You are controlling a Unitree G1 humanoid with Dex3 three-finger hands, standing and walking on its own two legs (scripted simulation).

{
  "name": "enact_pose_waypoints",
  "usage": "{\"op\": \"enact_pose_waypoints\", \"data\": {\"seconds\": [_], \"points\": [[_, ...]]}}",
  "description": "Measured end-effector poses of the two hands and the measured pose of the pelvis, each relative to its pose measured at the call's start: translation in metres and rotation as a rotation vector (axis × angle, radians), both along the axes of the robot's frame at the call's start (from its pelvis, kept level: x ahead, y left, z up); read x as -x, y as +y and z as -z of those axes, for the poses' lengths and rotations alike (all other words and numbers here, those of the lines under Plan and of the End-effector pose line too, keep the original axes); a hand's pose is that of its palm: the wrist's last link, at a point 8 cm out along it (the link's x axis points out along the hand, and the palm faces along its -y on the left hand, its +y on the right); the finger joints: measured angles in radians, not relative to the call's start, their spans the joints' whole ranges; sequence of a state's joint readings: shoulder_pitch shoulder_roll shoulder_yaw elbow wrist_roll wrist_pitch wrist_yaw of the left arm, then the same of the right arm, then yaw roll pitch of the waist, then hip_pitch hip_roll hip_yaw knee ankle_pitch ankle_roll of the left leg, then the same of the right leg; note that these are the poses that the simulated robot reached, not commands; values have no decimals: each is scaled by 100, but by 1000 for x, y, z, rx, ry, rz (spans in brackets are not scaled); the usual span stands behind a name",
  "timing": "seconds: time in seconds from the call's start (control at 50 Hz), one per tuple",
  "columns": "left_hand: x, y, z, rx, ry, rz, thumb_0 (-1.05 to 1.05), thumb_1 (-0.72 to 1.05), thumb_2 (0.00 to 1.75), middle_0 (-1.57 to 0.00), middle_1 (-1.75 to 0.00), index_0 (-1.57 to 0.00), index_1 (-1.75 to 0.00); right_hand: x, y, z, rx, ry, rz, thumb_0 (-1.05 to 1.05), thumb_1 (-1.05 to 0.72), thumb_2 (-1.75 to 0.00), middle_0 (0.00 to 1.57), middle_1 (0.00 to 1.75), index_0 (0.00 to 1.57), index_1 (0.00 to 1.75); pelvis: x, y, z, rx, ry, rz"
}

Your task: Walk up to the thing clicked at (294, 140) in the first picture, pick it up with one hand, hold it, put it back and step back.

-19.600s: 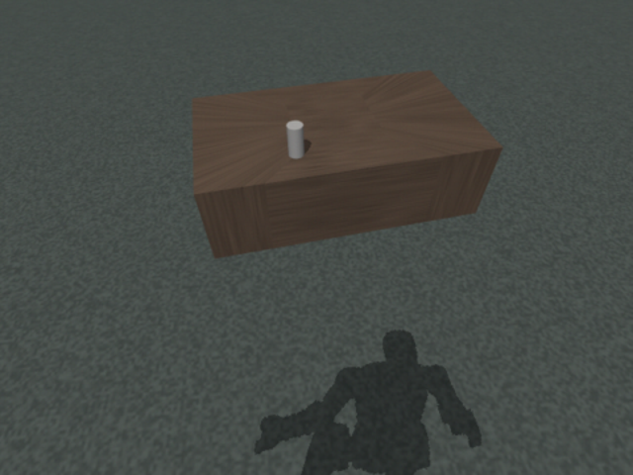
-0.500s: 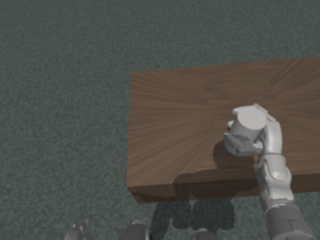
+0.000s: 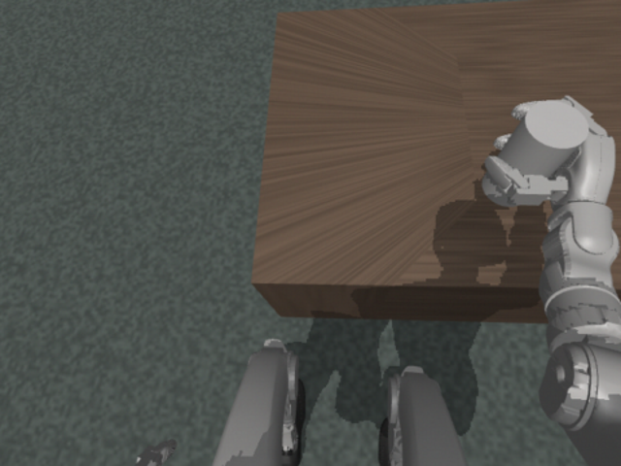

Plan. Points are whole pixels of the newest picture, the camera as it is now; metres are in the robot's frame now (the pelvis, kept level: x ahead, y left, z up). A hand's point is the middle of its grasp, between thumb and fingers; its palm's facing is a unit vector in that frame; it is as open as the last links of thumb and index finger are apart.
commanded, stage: crouch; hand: right
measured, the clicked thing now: (527, 159) +0.49 -0.20 +0.02
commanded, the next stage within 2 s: lower in 0.46 s
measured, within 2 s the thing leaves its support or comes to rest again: rests again in 1.76 s
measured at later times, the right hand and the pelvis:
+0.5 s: hand (506, 163) +0.52 -0.20 -0.04, palm faces +0.12 +0.99 -0.01, open 8.6 cm; pelvis -0.02 -0.01 -0.06, yaw +0 degrees
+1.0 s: hand (484, 183) +0.53 -0.19 -0.11, palm faces +0.13 +0.99 -0.02, open 8.6 cm; pelvis -0.03 -0.01 -0.12, yaw +0 degrees
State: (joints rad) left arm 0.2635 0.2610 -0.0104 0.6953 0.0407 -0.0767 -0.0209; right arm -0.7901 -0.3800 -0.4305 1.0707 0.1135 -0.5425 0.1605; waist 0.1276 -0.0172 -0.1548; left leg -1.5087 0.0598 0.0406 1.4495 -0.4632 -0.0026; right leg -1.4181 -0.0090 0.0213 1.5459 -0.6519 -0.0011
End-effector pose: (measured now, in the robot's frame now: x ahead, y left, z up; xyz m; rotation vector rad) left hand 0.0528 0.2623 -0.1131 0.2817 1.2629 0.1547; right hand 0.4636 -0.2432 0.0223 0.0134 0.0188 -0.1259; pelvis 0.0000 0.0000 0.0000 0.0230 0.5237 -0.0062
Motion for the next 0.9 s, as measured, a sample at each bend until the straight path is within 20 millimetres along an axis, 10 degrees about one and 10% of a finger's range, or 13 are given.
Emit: {"op": "enact_pose_waypoints", "data": {"seconds": [0.9], "points": [[45,9,91,-68,148,34,0,90,90,-21,-31,-21,-30,-39,-2,117,20,12,1,1,16,-102,79,100,81,93,25,-6,104,-25,124,15]]}}
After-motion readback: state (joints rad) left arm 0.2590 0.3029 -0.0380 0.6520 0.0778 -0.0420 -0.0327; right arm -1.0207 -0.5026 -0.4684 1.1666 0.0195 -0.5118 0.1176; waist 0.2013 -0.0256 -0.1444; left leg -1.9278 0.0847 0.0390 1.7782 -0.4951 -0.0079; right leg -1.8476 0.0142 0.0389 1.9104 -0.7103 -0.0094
